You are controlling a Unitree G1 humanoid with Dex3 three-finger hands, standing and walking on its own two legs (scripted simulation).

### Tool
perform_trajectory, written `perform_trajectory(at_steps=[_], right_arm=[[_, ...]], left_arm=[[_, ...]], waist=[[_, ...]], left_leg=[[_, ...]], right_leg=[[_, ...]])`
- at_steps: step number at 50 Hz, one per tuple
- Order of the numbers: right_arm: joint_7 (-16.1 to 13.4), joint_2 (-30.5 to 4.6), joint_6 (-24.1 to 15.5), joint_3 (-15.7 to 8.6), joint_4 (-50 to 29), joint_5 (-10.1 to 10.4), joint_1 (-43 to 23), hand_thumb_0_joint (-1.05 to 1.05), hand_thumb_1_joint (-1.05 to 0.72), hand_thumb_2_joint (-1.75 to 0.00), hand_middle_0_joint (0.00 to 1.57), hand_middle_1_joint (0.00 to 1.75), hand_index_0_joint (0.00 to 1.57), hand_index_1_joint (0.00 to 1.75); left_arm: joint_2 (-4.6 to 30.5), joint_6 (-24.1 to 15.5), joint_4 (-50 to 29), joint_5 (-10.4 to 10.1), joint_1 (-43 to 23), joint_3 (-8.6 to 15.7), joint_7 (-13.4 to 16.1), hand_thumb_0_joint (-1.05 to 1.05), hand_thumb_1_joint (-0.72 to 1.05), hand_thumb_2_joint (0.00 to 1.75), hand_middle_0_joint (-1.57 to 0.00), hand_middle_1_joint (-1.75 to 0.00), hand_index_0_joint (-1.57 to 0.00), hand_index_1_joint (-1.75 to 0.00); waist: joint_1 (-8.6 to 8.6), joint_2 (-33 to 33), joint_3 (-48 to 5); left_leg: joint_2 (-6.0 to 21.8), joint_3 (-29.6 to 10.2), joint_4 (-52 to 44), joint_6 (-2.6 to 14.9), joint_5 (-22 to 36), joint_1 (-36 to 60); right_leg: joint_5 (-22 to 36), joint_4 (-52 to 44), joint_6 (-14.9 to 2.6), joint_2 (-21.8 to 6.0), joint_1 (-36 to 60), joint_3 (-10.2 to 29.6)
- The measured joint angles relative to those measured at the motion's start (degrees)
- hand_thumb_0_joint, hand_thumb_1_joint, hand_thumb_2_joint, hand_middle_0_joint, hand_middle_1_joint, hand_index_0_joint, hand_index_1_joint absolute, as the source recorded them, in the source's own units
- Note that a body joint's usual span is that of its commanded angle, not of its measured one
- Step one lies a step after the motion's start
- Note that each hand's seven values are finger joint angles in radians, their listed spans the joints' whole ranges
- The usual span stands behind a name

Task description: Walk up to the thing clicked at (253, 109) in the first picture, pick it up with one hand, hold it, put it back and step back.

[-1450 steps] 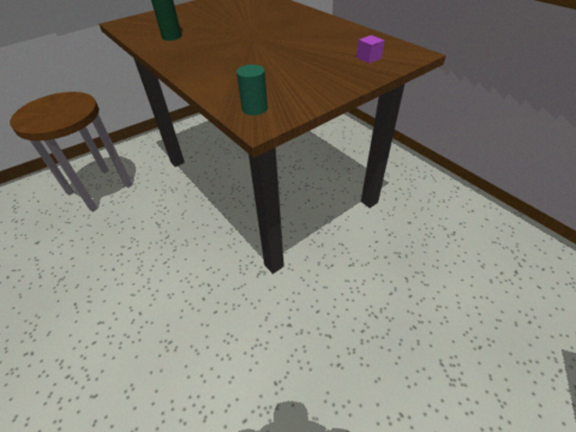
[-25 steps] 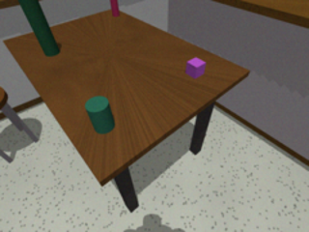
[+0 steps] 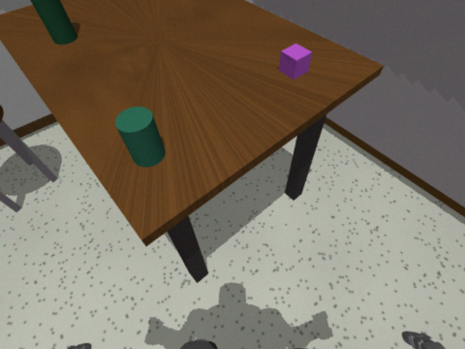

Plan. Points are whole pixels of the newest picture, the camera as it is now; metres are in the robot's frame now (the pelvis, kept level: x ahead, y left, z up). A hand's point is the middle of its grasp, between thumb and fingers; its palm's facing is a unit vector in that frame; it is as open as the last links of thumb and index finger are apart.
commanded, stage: step back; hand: left
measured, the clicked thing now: (142, 138) +0.52 +0.22 +0.03
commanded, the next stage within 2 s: none
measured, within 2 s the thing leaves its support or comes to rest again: neither
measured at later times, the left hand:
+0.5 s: hand out of the picture -0.02 +0.29 -0.16, palm faces +0.09 -0.92 -0.39, open 7.4 cm
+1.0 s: hand out of the picture -0.18 +0.28 -0.13, palm faces +0.01 -0.89 -0.45, open 7.4 cm
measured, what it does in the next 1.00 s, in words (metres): walks backwards: left foot, then right foot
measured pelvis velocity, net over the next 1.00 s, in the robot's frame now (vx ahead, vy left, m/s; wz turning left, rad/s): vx -0.25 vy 0.00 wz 0.01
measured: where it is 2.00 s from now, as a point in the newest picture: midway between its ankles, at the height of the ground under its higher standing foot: outside the picture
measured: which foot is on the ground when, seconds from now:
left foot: down 0.00-0.04, up 0.06-0.40, down 0.42-0.80, up 0.82-1.00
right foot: down 0.00-0.44, up 0.46-0.76, down 0.78-1.00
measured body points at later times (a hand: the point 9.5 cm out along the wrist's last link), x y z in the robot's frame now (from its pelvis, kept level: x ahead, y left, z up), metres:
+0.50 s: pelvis -0.11 +0.01 -0.01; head -0.04 +0.03 +0.43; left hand -0.03 +0.34 -0.13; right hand +0.02 -0.29 -0.13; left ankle -0.10 +0.13 -0.73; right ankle -0.05 -0.12 -0.70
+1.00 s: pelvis -0.25 +0.00 +0.00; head -0.20 -0.02 +0.44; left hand -0.18 +0.32 -0.10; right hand -0.15 -0.32 -0.14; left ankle -0.27 +0.15 -0.66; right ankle -0.22 -0.12 -0.73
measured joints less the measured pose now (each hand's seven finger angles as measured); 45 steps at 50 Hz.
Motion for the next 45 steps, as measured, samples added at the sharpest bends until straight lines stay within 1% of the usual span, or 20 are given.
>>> perform_trajectory(at_steps=[1,3,6,8,10,13,18,20,21,22,23,25,27,30,35,38,40,41,43,45], right_arm=[[0.0,-0.3,0.4,-0.2,-0.7,-0.1,-0.2,0.01,-0.91,-0.90,0.20,0.30,0.21,0.30],[-0.2,-1.4,1.2,-0.5,-1.8,0.0,-0.8,0.01,-0.91,-0.90,0.20,0.30,0.21,0.30],[-1.0,-2.2,1.9,-1.0,-3.3,-0.2,-1.2,0.01,-0.91,-0.90,0.20,0.30,0.20,0.30],[-1.0,-2.5,1.7,-1.2,-4.3,0.2,-0.6,0.01,-0.91,-0.90,0.20,0.30,0.20,0.30],[-1.1,-2.7,1.4,-1.0,-4.9,0.2,0.6,0.00,-0.91,-0.90,0.20,0.30,0.20,0.30],[-1.2,-2.9,1.3,-0.4,-4.9,-0.2,2.5,0.00,-0.91,-0.90,0.20,0.30,0.20,0.30],[-1.0,-2.3,1.5,0.3,-4.7,-1.0,3.6,0.01,-0.91,-0.90,0.20,0.30,0.20,0.30],[-0.8,-1.9,0.9,0.2,-5.0,-1.2,3.7,0.01,-0.91,-0.90,0.20,0.30,0.20,0.30],[-0.7,-1.4,0.6,0.1,-5.0,-1.4,3.6,0.01,-0.91,-0.90,0.20,0.30,0.20,0.30],[-0.6,-0.7,0.4,0.0,-5.0,-1.7,3.2,0.01,-0.91,-0.90,0.20,0.30,0.20,0.30],[-0.2,-0.3,0.4,0.1,-5.2,-1.8,3.1,0.01,-0.91,-0.90,0.20,0.30,0.20,0.30],[0.3,0.2,0.2,0.2,-5.8,-1.9,3.1,0.01,-0.91,-0.90,0.20,0.30,0.21,0.30],[0.1,0.9,0.3,0.6,-6.2,-2.0,3.2,0.01,-0.91,-0.90,0.20,0.30,0.21,0.30],[-0.5,1.1,0.5,0.8,-7.0,-2.0,2.6,0.01,-0.91,-0.90,0.20,0.30,0.21,0.30],[-0.9,0.6,0.2,0.5,-9.2,-1.8,0.6,0.01,-0.90,-0.90,0.20,0.30,0.21,0.30],[-0.6,-0.1,0.6,0.4,-10.4,-1.7,-0.4,0.00,-0.90,-0.90,0.20,0.30,0.21,0.30],[-0.5,-1.2,1.1,0.0,-10.3,-1.2,-0.9,0.00,-0.90,-0.90,0.20,0.30,0.21,0.30],[-0.5,-1.4,1.4,-0.3,-9.9,-0.9,-0.8,0.00,-0.91,-0.90,0.20,0.30,0.21,0.30],[-0.8,-1.1,2.2,-0.5,-8.9,-0.7,0.3,0.00,-0.91,-0.90,0.20,0.30,0.21,0.30],[-0.8,-1.4,2.3,-0.6,-8.2,-0.2,1.7,0.01,-0.91,-0.90,0.20,0.30,0.21,0.30]], left_arm=[[0.2,0.0,-0.6,0.1,0.2,0.2,-0.1,0.00,0.90,0.90,-0.20,-0.30,-0.20,-0.30],[-0.1,-0.2,-1.3,0.7,0.9,0.6,0.0,0.00,0.91,0.90,-0.20,-0.30,-0.20,-0.30],[-1.3,-0.2,-2.2,1.6,1.9,0.3,-0.3,0.00,0.90,0.90,-0.20,-0.30,-0.20,-0.30],[-2.1,0.1,-2.5,1.9,2.1,0.1,-0.2,0.00,0.90,0.89,-0.20,-0.30,-0.21,-0.30],[-2.6,0.2,-3.2,2.2,1.9,0.0,-0.1,0.00,0.90,0.89,-0.20,-0.30,-0.21,-0.30],[-3.0,-0.2,-5.4,2.1,1.3,-0.2,0.5,0.00,0.90,0.89,-0.20,-0.30,-0.21,-0.30],[-2.4,-0.7,-9.3,1.6,0.3,0.0,1.0,0.00,0.90,0.89,-0.20,-0.30,-0.21,-0.30],[-1.8,-0.3,-10.0,1.3,0.2,0.1,0.8,0.00,0.90,0.89,-0.20,-0.30,-0.21,-0.30],[-1.2,0.0,-10.0,1.0,0.0,0.1,0.7,0.00,0.90,0.89,-0.20,-0.30,-0.21,-0.30],[-0.6,0.4,-9.9,0.8,-0.1,0.3,0.7,0.00,0.90,0.89,-0.20,-0.30,-0.21,-0.30],[-0.4,0.7,-9.4,0.5,0.0,0.4,0.8,0.00,0.90,0.89,-0.20,-0.30,-0.21,-0.30],[-0.3,1.7,-8.0,0.6,0.2,0.7,1.1,0.00,0.90,0.89,-0.20,-0.30,-0.21,-0.30],[0.1,2.0,-7.3,0.3,0.7,1.1,1.3,0.00,0.90,0.89,-0.20,-0.30,-0.21,-0.30],[0.2,1.4,-7.3,0.1,2.1,1.5,1.2,0.00,0.90,0.89,-0.20,-0.30,-0.21,-0.30],[0.0,0.8,-7.4,0.4,4.3,1.3,0.7,0.00,0.90,0.90,-0.20,-0.30,-0.20,-0.30],[-0.3,0.0,-6.7,0.7,5.3,1.1,0.3,0.00,0.90,0.90,-0.20,-0.30,-0.20,-0.30],[-1.4,-0.5,-5.7,1.4,5.5,1.1,0.2,0.00,0.90,0.90,-0.20,-0.30,-0.20,-0.30],[-1.9,-0.5,-5.6,1.7,5.8,1.0,0.0,0.00,0.90,0.90,-0.20,-0.30,-0.20,-0.30],[-2.1,-0.5,-6.1,2.2,6.9,0.7,-0.4,0.00,0.90,0.89,-0.20,-0.30,-0.21,-0.30],[-2.6,-0.4,-6.5,2.2,7.3,0.5,-0.2,0.00,0.90,0.89,-0.20,-0.30,-0.21,-0.30]], waist=[[0.20,0.2,0.0],[0.32,1.6,0.2],[0.87,2.0,1.1],[0.99,2.3,1.4],[0.92,2.5,1.4],[1.20,2.6,1.8],[1.31,1.6,3.0],[1.00,0.8,3.1],[0.90,-0.2,3.4],[1.35,-1.8,4.0],[1.64,-2.3,4.0],[0.86,-1.5,3.3],[0.65,-1.6,2.2],[1.13,-1.5,1.3],[1.64,-0.5,1.6],[1.80,0.3,1.6],[1.34,3.1,2.0],[0.93,4.2,1.9],[1.80,3.0,0.9],[2.12,2.5,0.4]], left_leg=[[0.1,-0.1,1.7,-0.07,-0.5,-1.3],[0.4,-1.4,6.2,1.10,-2.2,-4.2],[-4.9,-6.1,21.8,2.18,-15.7,-8.7],[-7.5,-7.2,30.8,2.15,-17.3,-10.3],[-8.3,-7.1,35.1,1.69,-17.2,-10.4],[-7.5,-6.2,32.7,0.85,-17.6,-7.7],[-4.4,-3.5,19.3,0.76,-18.3,-1.7],[-3.5,-2.0,11.3,1.28,-14.8,1.2],[-3.8,-1.4,8.6,1.34,-10.6,2.1],[-4.6,-0.3,8.3,1.48,-9.6,2.5],[-4.5,0.3,8.8,1.72,-9.7,2.2],[-3.2,-0.3,8.8,2.17,-9.4,1.6],[-2.5,-0.3,6.6,2.26,-7.5,1.6],[-1.5,0.6,4.0,2.57,-4.9,1.2],[0.0,2.6,4.0,2.43,-2.5,-0.9],[0.8,3.8,6.6,1.81,-2.3,-3.6],[2.4,2.9,9.2,1.31,-2.4,-5.4],[1.9,1.2,10.7,1.39,-5.5,-6.3],[-2.6,-2.6,20.0,1.01,-14.5,-9.0],[-6.8,-6.1,29.8,0.94,-16.2,-10.6]], right_leg=[[-0.4,0.7,-0.59,0.3,-0.4,0.0],[-2.5,0.9,0.77,1.1,-0.8,-0.4],[-1.3,2.2,0.46,0.3,-2.3,-0.2],[0.3,0.6,0.43,-0.3,-2.4,-0.3],[1.6,-0.9,0.53,-0.8,-2.9,-0.8],[2.8,-1.4,0.67,-1.5,-3.9,-1.8],[3.2,1.0,1.38,-3.1,-6.4,-3.6],[3.0,3.1,2.00,-3.9,-7.9,-4.1],[2.8,4.4,2.44,-4.7,-8.6,-3.8],[3.0,5.3,2.40,-5.4,-9.1,-2.6],[-0.7,7.0,1.93,-4.3,-9.7,-0.7],[-10.2,15.9,1.38,0.9,-11.4,3.7],[-12.3,25.4,0.97,4.7,-13.0,6.6],[-11.1,31.4,1.86,6.5,-12.5,7.0],[-10.2,19.4,3.59,4.1,-5.6,5.4],[-5.6,5.5,3.02,2.0,0.0,3.4],[-2.7,0.2,2.01,3.2,2.1,1.9],[-2.3,0.5,1.67,3.6,1.7,1.2],[-1.6,1.5,1.08,2.3,-0.2,2.3],[0.1,0.3,1.25,1.1,-0.9,2.9]])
